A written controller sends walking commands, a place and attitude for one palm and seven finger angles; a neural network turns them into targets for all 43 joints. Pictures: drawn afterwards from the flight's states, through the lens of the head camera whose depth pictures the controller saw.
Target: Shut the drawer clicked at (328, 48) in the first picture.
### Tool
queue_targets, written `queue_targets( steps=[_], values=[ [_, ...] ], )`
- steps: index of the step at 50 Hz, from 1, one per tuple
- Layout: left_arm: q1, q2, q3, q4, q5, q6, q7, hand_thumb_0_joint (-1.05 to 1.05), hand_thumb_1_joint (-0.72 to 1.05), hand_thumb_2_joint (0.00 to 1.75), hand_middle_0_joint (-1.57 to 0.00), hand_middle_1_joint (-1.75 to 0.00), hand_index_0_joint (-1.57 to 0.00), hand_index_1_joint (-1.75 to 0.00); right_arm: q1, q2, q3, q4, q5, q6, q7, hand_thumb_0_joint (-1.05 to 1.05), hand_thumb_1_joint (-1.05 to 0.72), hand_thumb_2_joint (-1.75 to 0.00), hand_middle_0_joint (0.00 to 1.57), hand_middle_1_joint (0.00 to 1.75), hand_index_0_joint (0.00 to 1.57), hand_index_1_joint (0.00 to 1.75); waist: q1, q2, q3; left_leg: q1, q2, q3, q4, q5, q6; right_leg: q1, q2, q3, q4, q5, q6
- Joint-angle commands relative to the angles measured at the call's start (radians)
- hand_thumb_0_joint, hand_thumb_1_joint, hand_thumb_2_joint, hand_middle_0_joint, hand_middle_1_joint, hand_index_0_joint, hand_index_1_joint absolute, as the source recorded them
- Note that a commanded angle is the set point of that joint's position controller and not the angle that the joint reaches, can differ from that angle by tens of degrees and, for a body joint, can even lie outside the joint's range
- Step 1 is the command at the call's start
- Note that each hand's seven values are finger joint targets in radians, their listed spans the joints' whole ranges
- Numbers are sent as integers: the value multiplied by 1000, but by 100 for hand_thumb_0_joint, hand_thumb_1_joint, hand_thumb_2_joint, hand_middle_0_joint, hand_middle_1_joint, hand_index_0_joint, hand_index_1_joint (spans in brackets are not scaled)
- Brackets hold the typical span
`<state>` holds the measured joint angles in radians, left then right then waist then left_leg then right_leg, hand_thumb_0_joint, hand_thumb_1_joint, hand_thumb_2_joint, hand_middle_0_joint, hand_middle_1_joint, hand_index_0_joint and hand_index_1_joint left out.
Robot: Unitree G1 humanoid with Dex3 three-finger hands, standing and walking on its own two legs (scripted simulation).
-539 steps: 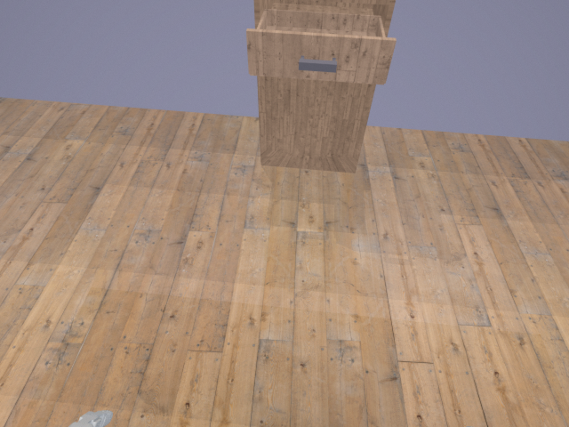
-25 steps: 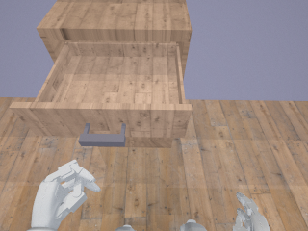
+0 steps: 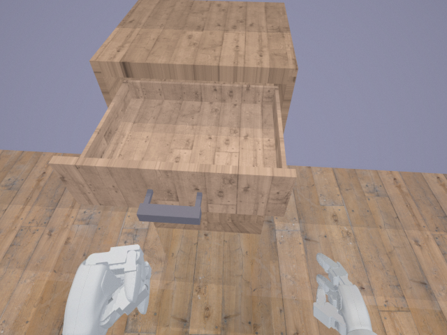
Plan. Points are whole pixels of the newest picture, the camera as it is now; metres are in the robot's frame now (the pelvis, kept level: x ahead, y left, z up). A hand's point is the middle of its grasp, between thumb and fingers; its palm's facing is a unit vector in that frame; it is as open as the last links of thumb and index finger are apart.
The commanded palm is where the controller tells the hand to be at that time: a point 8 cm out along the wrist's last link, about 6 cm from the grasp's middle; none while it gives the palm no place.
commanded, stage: raise the hand and make a fist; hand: left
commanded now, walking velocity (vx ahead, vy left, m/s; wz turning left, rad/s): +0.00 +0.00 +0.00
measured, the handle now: (172, 204) +0.35 +0.14 +0.02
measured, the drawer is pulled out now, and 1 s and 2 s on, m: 0.30 0.30 0.30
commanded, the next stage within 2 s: bring the fist close to the handle in 0.46 s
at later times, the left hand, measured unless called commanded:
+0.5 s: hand (152, 284) +0.17 +0.11 +0.12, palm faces +0.03 -1.00 -0.04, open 3.3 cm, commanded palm +0.13 +0.16 +0.12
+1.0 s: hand (167, 274) +0.20 +0.11 +0.08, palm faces +0.00 -1.00 -0.03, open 3.3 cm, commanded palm +0.17 +0.16 +0.08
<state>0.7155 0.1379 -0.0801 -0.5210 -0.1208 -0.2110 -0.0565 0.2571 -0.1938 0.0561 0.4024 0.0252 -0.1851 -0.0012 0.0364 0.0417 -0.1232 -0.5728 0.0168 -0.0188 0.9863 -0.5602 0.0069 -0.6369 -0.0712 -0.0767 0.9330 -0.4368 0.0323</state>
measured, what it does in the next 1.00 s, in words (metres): stands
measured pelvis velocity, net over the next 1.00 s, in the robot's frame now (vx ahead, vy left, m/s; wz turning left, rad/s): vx -0.01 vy -0.02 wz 0.00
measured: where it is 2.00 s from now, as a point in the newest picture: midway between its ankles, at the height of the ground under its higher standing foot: outside the picture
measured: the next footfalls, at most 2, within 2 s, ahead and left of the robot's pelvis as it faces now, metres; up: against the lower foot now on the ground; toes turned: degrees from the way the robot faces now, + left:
none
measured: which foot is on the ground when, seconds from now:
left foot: down 0.00-1.00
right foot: down 0.00-1.00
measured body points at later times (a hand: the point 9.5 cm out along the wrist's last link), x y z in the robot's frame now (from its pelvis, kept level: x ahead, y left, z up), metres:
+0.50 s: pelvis +0.00 -0.01 +0.01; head +0.02 -0.03 +0.46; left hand +0.16 +0.17 +0.12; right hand +0.19 -0.24 -0.05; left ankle -0.04 +0.11 -0.68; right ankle +0.02 -0.14 -0.68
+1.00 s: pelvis -0.01 -0.02 +0.00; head +0.03 -0.03 +0.45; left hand +0.19 +0.16 +0.08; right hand +0.17 -0.24 -0.07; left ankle -0.04 +0.11 -0.68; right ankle +0.02 -0.14 -0.68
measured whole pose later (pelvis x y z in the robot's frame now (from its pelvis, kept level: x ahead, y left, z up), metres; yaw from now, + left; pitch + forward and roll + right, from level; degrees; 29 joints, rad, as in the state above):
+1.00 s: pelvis -0.01 -0.02 +0.00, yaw +0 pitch +10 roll -1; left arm 0.53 0.13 -0.05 -0.29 -0.12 -0.28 -0.05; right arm 0.28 -0.23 0.03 0.46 0.01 -0.21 -0.01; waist 0.00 0.03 -0.11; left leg -0.62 0.02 -0.02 0.98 -0.54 -0.01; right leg -0.70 -0.06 -0.07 0.96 -0.43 0.01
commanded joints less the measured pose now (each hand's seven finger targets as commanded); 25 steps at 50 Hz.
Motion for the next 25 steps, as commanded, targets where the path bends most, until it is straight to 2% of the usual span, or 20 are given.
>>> queue_targets(
  steps=[1,3,6,8,11,13,15,16,20,23,25],
  values=[
    [15,42,20,-253,-3,-51,8,0,90,90,-140,-160,-140,-160,-64,-117,-67,-163,10,-68,-15,0,-90,-90,20,30,20,30,-27,-41,-75,1,-6,-12,-202,359,9,166,58,-34,-116,220,-44],
    [10,33,5,-275,-2,-44,11,0,90,90,-140,-160,-140,-160,-58,-115,-64,-165,11,-75,-15,0,-90,-90,20,30,20,30,-24,-18,-82,11,-9,-10,-211,362,9,177,56,-33,-120,220,-46],
    [40,45,37,-212,3,-25,19,0,90,90,-140,-160,-140,-160,-75,-116,-68,-155,10,-69,-22,0,-90,-90,20,30,20,30,-18,-70,-40,-17,-14,-6,-218,329,10,181,56,-30,-141,201,-45],
    [29,36,34,-216,-3,-27,16,0,90,90,-140,-160,-140,-160,-68,-117,-69,-156,11,-70,-24,0,-90,-90,20,30,20,30,-21,-78,-45,-11,-16,0,-221,321,11,183,57,-26,-147,196,-43],
    [18,57,61,-246,-11,-46,22,0,90,90,-140,-160,-140,-160,-71,-119,-70,-153,10,-80,-27,0,-90,-90,20,30,20,30,-13,-42,-68,-1,-18,4,-220,327,10,197,55,-23,-147,199,-45],
    [20,32,32,-253,-16,-59,20,0,90,90,-140,-160,-140,-160,-59,-117,-71,-150,8,-91,-23,0,-90,-90,20,30,20,30,-20,-45,-86,11,-20,7,-216,344,12,200,55,-22,-146,223,-43],
    [26,51,61,-226,-22,-68,18,0,90,90,-140,-160,-140,-160,-56,-121,-76,-137,8,-94,-25,0,-90,-90,20,30,20,30,-24,-68,-76,1,-20,10,-209,345,12,202,54,-17,-152,236,-40],
    [21,57,68,-222,-20,-71,18,0,90,90,-140,-160,-140,-160,-65,-122,-76,-133,7,-95,-26,0,-90,-90,20,30,20,30,-20,-52,-73,0,-22,10,-211,344,12,206,53,-14,-155,234,-42],
    [29,46,52,-221,-23,-77,4,0,90,90,-140,-160,-140,-160,-60,-121,-77,-132,9,-106,-23,0,-90,-90,20,30,20,30,-23,-36,-76,8,-22,15,-210,350,13,205,51,-14,-155,243,-41],
    [48,42,52,-214,-22,-76,0,0,90,90,-140,-160,-140,-160,-60,-119,-78,-128,10,-104,-23,0,-90,-90,20,30,20,30,-23,-53,-78,12,-23,17,-211,355,15,212,51,-13,-162,253,-40],
    [16,53,60,-211,-25,-76,-2,0,90,90,-140,-160,-140,-160,-63,-122,-78,-127,10,-104,-24,0,-90,-90,20,30,20,30,-29,-66,-63,3,-25,16,-210,333,14,204,50,-6,-168,234,-38]
  ],
)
